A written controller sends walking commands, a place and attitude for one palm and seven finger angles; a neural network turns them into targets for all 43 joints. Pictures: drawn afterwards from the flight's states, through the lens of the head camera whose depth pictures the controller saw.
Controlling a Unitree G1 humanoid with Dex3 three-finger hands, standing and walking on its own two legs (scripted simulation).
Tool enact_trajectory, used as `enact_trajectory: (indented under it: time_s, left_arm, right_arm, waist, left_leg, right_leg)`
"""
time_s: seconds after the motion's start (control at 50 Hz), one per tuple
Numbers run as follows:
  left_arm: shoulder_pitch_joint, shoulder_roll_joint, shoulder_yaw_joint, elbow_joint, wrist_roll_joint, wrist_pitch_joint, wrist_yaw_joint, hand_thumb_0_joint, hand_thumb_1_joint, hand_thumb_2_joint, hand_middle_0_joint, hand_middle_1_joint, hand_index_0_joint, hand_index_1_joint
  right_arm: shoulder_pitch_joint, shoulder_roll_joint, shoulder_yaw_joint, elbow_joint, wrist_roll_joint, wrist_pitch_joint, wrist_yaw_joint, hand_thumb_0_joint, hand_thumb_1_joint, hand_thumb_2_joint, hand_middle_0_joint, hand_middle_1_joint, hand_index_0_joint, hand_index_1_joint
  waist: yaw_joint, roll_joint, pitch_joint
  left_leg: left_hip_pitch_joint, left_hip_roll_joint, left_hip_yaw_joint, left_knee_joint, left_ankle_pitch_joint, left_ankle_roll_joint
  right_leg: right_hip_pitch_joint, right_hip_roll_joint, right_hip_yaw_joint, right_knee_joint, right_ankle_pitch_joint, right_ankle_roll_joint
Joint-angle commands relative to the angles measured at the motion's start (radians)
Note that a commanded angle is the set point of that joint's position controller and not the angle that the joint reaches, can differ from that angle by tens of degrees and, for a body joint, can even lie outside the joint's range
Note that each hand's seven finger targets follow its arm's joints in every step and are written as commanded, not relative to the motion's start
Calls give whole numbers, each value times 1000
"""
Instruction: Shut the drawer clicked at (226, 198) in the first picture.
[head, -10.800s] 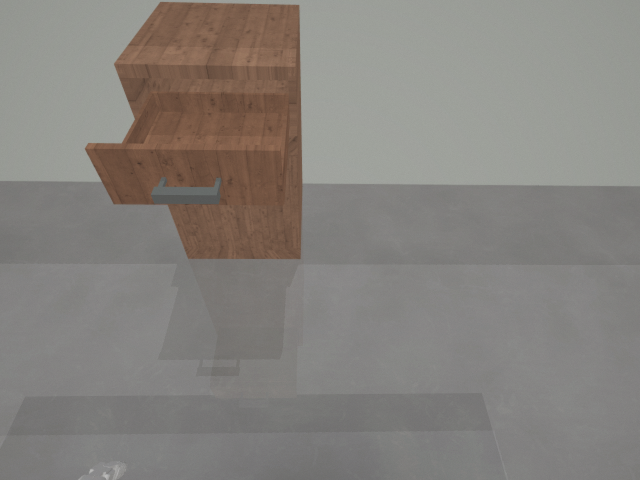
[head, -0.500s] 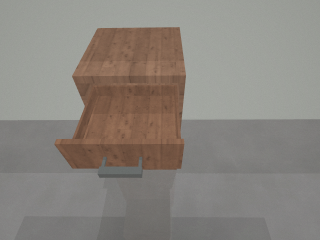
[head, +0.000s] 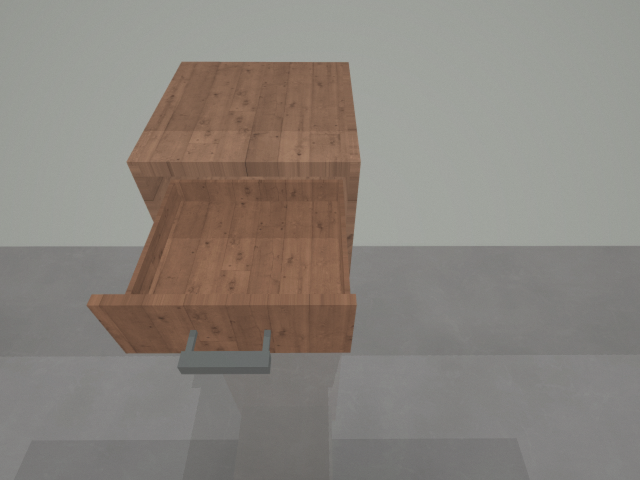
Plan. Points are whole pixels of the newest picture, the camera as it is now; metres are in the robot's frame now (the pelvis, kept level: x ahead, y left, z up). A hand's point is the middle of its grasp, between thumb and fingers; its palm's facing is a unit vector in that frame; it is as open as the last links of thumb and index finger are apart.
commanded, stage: come to a stop and stand still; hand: left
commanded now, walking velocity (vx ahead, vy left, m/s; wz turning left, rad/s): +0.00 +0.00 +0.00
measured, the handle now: (227, 349) +0.33 +0.17 -0.10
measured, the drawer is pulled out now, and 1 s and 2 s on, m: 0.30 0.30 0.30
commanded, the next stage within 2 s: look again from close up in 0.18 s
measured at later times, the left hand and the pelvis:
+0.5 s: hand out of the picture +0.00 +0.17 -0.17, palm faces +0.00 -0.98 -0.20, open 7.3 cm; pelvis +0.00 +0.00 +0.00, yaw +0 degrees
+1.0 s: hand out of the picture +0.12 +0.20 -0.07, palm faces +0.28 -0.94 -0.21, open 7.1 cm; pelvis -0.01 +0.01 -0.01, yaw +4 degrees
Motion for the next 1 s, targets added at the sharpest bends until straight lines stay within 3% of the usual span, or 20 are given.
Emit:
enact_trajectory:
  time_s: [0.0, 0.28, 0.38, 0.56, 0.8, 0.82, 0.84, 0.86, 0.88, 0.9, 0.92, 0.94, 0.98]
  left_arm:
    - [62, 107, 16, -35, -3, -18, 0, 0, 900, 900, -200, -300, -200, -300]
    - [61, 111, 15, -30, -6, -20, -1, 0, 900, 900, -200, -300, -200, -300]
    - [65, 104, 13, -23, -5, -17, -2, 0, 900, 900, -200, -300, -200, -300]
    - [83, 94, 12, -17, -5, -21, -1, 0, 900, 900, -200, -300, -200, -300]
    - [104, 82, 9, -11, -3, -19, -1, 0, 900, 900, -200, -300, -200, -300]
    - [160, 111, 20, 35, 6, -40, 33, 0, 900, 900, -200, -300, -200, -300]
    - [-579, 318, 107, -1530, -214, -251, 27, 0, 900, 900, -220, -322, -220, -322]
    - [-149, 227, 112, -1257, -119, -184, 73, 0, 900, 900, -240, -343, -240, -343]
    - [-88, 131, 40, -1130, -139, -128, 122, 0, 900, 900, -260, -365, -260, -365]
    - [182, -96, -90, -905, -135, -28, 113, 0, 900, 900, -280, -387, -280, -387]
    - [33, -118, -138, -1121, -181, -51, 87, 0, 900, 900, -300, -408, -300, -408]
    - [9, -85, -122, -1153, -180, -101, 73, 0, 900, 900, -320, -430, -320, -430]
    - [87, -142, -149, -1046, -167, -191, 43, 0, 900, 900, -360, -473, -360, -473]
  right_arm:
    - [67, -91, -15, -13, 3, -13, -2, 0, -900, -900, 200, 300, 200, 300]
    - [78, -85, -12, 15, 4, -15, -2, 0, -900, -900, 200, 300, 200, 300]
    - [83, -79, -10, 20, 5, -13, -2, 0, -900, -900, 200, 300, 200, 300]
    - [92, -75, -11, 29, 7, -17, -2, 0, -900, -900, 200, 300, 200, 300]
    - [95, -64, -12, 34, 8, -15, -1, 0, -900, -900, 200, 300, 200, 300]
    - [-26, -104, -17, -46, 10, -18, 2, 0, -900, -900, 200, 300, 200, 300]
    - [-1, -287, -34, -414, 54, -165, -44, 0, -900, -900, 200, 300, 200, 300]
    - [-96, -178, -10, -356, 44, -261, -75, 0, -900, -900, 200, 300, 200, 300]
    - [-74, -191, -34, -292, 42, -300, -69, 0, -900, -900, 200, 300, 200, 300]
    - [-45, -148, -30, -278, 56, -304, -50, 0, -900, -900, 200, 300, 200, 300]
    - [-54, -194, -23, -358, 62, -315, -47, 0, -900, -900, 200, 300, 200, 300]
    - [-72, -211, -37, -386, 58, -334, -49, 0, -900, -900, 200, 300, 200, 300]
    - [-81, -213, -49, -456, 36, -357, -35, 0, -900, -900, 200, 300, 200, 300]
  waist:
    - [-6, -29, 45]
    - [-8, -3, 19]
    - [-7, -9, 61]
    - [-8, -34, 36]
    - [-6, -16, 78]
    - [32, 12, 36]
    - [-87, 162, -497]
    - [16, 298, -442]
    - [-28, 223, -351]
    - [-33, 119, -164]
    - [-51, 59, -59]
    - [-78, -21, -11]
    - [-83, -174, 72]
  left_leg:
    - [3, 102, -100, -87, 188, 14]
    - [32, 107, -95, -101, 222, 12]
    - [10, 107, -100, -120, 163, 14]
    - [23, 103, -98, -106, 177, 13]
    - [-3, 102, -104, -117, 118, 17]
    - [-62, 120, -70, 88, 232, -16]
    - [170, -2, -100, -41, 308, 0]
    - [196, 35, -68, -46, 448, 6]
    - [109, 49, -76, -39, 376, -26]
    - [2, 58, -90, -43, 267, -11]
    - [-84, 50, -123, -31, 153, -6]
    - [-124, 40, -132, 8, 54, 2]
    - [-261, 9, -142, 89, -80, 6]
  right_leg:
    - [-44, -104, 88, -93, 228, -32]
    - [-14, -105, 83, -104, 256, -36]
    - [-38, -100, 85, -121, 185, -36]
    - [-27, -106, 86, -122, 211, -34]
    - [-60, -100, 88, -137, 135, -34]
    - [-12, -162, 104, -111, 507, -12]
    - [110, -62, 9, -13, 386, -21]
    - [64, -22, -18, 23, 209, -43]
    - [-10, -21, -78, 27, 101, -22]
    - [-100, -30, -104, 19, 61, -10]
    - [-130, -36, -120, 16, 63, -4]
    - [-196, -32, -123, 7, 10, 1]
    - [-324, -26, -139, 39, -130, 1]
